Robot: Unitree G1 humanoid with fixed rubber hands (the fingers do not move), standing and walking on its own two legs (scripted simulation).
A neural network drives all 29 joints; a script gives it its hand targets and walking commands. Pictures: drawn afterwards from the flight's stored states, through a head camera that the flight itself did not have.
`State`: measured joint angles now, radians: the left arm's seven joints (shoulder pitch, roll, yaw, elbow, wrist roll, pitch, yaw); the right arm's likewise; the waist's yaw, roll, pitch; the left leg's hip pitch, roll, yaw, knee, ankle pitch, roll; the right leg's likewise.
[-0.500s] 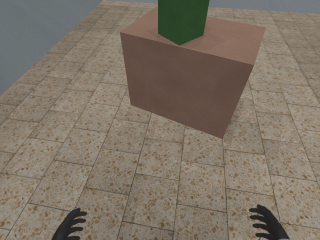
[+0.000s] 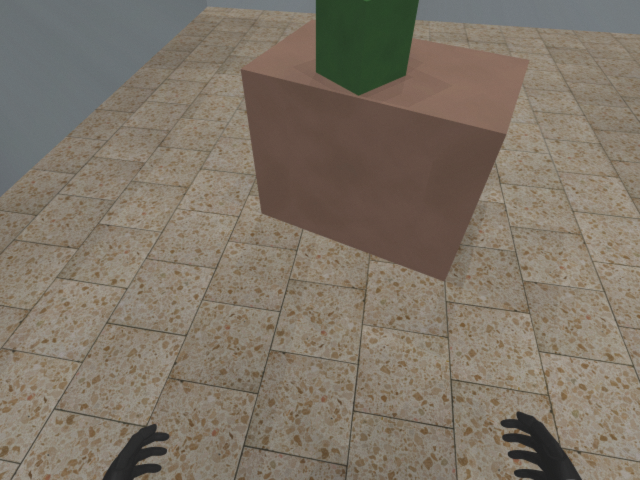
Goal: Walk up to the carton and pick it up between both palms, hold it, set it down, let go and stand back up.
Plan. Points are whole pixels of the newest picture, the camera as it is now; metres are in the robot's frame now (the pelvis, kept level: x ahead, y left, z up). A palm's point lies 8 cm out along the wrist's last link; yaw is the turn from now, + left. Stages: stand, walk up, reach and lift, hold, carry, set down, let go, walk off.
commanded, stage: stand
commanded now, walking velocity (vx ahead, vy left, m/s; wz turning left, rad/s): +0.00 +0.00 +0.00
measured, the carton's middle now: (364, 32) +1.28 -0.10 +0.03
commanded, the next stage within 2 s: walk up in 1.32 s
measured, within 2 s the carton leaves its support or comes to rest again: neither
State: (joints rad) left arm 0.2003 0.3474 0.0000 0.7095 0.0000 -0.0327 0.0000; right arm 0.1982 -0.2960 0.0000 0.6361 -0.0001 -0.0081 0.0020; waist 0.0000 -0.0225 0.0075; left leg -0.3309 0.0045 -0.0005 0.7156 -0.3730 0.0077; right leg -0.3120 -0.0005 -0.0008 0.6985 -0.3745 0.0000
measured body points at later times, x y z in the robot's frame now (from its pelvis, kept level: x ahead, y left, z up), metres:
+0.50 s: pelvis -0.01 +0.00 +0.00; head -0.02 +0.01 +0.45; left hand +0.13 +0.29 -0.10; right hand +0.14 -0.27 -0.09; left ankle +0.01 +0.12 -0.72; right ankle +0.00 -0.12 -0.72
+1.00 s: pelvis -0.02 -0.01 +0.00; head -0.02 -0.01 +0.45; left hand +0.10 +0.28 -0.10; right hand +0.13 -0.29 -0.09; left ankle +0.01 +0.11 -0.72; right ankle +0.00 -0.12 -0.72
